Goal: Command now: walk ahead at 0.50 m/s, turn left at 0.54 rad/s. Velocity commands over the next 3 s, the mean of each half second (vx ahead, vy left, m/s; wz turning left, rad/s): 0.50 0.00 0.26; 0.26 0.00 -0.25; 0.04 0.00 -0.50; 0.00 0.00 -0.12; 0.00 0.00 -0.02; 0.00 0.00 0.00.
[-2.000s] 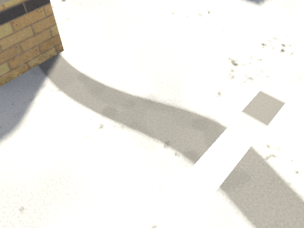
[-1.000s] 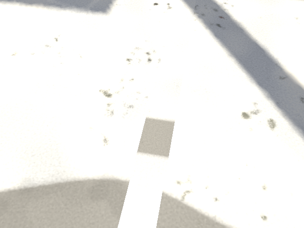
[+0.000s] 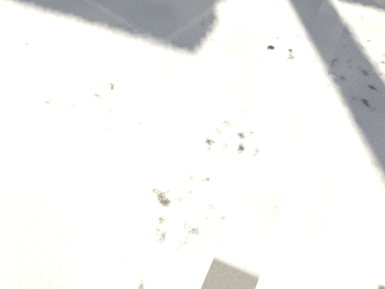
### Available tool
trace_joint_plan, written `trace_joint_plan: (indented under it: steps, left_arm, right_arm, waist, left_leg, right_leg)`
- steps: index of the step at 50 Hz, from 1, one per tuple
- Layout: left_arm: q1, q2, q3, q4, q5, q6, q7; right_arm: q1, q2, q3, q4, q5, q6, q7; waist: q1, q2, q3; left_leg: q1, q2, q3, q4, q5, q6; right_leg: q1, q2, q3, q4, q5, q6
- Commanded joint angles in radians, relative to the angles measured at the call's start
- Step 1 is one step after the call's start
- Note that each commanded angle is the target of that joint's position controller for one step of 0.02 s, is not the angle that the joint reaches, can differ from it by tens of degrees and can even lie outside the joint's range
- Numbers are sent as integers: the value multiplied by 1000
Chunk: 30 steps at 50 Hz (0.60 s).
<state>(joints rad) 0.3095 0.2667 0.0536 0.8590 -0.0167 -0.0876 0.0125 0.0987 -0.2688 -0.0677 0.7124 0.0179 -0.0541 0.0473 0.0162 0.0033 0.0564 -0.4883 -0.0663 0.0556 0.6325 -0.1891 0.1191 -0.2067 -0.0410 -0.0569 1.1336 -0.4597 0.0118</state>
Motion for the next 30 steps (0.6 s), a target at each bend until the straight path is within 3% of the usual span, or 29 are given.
trace_joint_plan:
  steps: [1,2,3,5,7,10,12,14,17,19,20,21,22,23,24,25,26,27,28,30]
  left_arm:
    - [-103,124,15,-163,-20,-81,-12]
    - [-106,135,25,-154,10,-72,-2]
    - [-74,136,30,-147,17,-56,-4]
    - [-43,110,27,-145,26,-29,-5]
    - [-86,82,18,-163,31,-16,-2]
    - [-192,59,5,-187,29,-17,-6]
    - [-260,51,-1,-199,20,-23,-15]
    - [-312,62,0,-215,10,-28,-25]
    - [-357,87,6,-242,10,-39,-40]
    - [-322,103,13,-241,10,-44,-46]
    - [-262,118,21,-228,10,-47,-45]
    - [-142,147,39,-192,14,-48,-41]
    - [29,201,54,-165,27,-49,-34]
    - [143,285,78,-138,34,-40,-34]
    - [175,205,59,-121,11,-34,-40]
    - [98,153,41,-133,4,-29,-36]
    - [21,133,31,-149,11,-21,-34]
    - [-28,113,22,-152,18,-18,-37]
    - [-56,95,14,-155,26,-22,-39]
    - [-79,100,12,-149,23,-28,-44]
  right_arm:
    - [209,-144,-45,-18,-1,-16,-13]
    - [144,-105,-34,-35,0,-19,-15]
    - [110,-89,-26,-52,-11,-19,-19]
    - [108,-98,-28,-52,-11,-25,-25]
    - [140,-125,-32,-33,-11,-30,-34]
    - [179,-134,-31,-13,-5,-26,-45]
    - [214,-141,-30,1,-2,-24,-46]
    - [248,-149,-30,16,0,-23,-44]
    - [277,-155,-31,36,1,-16,-46]
    - [273,-165,-35,43,0,-8,-52]
    - [253,-170,-35,40,-1,-4,-53]
    - [237,-155,-29,34,-4,-1,-53]
    - [225,-117,-11,13,-17,-2,-53]
    - [370,-38,14,8,-7,-21,-50]
    - [350,-77,12,16,3,-34,-44]
    - [250,-147,-6,-6,19,-40,-40]
    - [176,-143,-3,-25,14,-40,-40]
    - [142,-131,-5,-33,-3,-38,-41]
    - [157,-122,-10,-29,-10,-32,-43]
    - [196,-88,-7,-19,-19,-19,-49]
  waist:
    - [-81,-12,-200]
    - [-44,-23,-157]
    - [-10,-6,-132]
    - [12,5,-115]
    - [3,17,-90]
    - [-42,47,-70]
    - [-79,62,-63]
    - [-104,74,-46]
    - [-109,78,-28]
    - [-80,99,-35]
    - [-41,107,-62]
    - [20,91,-137]
    - [91,30,-280]
    - [66,-228,-429]
    - [88,-266,-439]
    - [90,-167,-268]
    - [67,-79,-173]
    - [39,-42,-97]
    - [5,-62,-77]
    - [-32,-87,-67]
  left_leg:
    - [636,317,-564,-332,100,233]
    - [510,277,-475,-344,187,205]
    - [416,257,-425,-369,243,199]
    - [317,240,-368,-404,342,202]
    - [267,222,-295,-425,412,192]
    - [255,167,-210,-421,383,133]
    - [268,163,-202,-416,287,110]
    - [311,198,-238,-408,214,109]
    - [438,259,-298,-348,233,100]
    - [491,283,-318,-304,314,79]
    - [494,269,-304,-244,445,64]
    - [471,217,-262,-108,577,41]
    - [327,159,-212,143,456,4]
    - [-66,-3,-127,538,-7,-81]
    - [-235,-7,-212,652,-377,-82]
    - [-316,58,-208,704,-309,-74]
    - [-302,110,-166,670,-220,-70]
    - [-272,140,-150,598,-163,-74]
    - [-213,170,-152,544,-122,-77]
    - [-127,165,-121,475,-113,-105]
  right_leg:
    - [-591,-33,162,201,65,-34]
    - [-523,-66,153,110,97,-27]
    - [-458,-86,151,72,124,-17]
    - [-406,-94,125,-4,156,11]
    - [-414,-92,102,-113,240,37]
    - [-390,-68,80,-346,455,37]
    - [-355,-39,68,-476,570,30]
    - [-359,-26,72,-537,593,18]
    - [-413,-14,83,-602,495,-22]
    - [-373,-1,77,-630,415,-53]
    - [-285,22,53,-655,394,-74]
    - [-111,39,35,-674,425,-104]
    - [169,-90,166,-633,479,-172]
    - [565,-316,589,-674,321,-337]
    - [597,-354,813,-811,125,-349]
    - [470,-323,689,-833,33,-295]
    - [318,-285,565,-852,83,-264]
    - [184,-244,483,-889,171,-256]
    - [103,-211,421,-916,247,-245]
    - [13,-171,331,-930,575,-256]
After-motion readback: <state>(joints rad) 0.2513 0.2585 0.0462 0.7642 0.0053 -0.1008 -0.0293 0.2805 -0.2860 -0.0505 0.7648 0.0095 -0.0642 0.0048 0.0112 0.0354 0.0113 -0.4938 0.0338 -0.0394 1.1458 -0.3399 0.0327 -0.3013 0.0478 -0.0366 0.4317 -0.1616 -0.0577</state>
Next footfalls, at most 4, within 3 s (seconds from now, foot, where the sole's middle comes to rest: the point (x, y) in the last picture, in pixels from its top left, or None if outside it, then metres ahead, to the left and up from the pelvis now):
0.44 right None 0.43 -0.12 -0.75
0.90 left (176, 236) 0.61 0.10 -0.75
1.30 right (250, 267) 0.50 -0.15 -0.75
1.72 left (183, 246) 0.57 0.08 -0.75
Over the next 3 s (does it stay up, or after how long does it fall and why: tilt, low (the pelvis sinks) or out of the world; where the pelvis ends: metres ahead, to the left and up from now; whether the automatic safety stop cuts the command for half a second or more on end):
stays up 0.50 -0.01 0.02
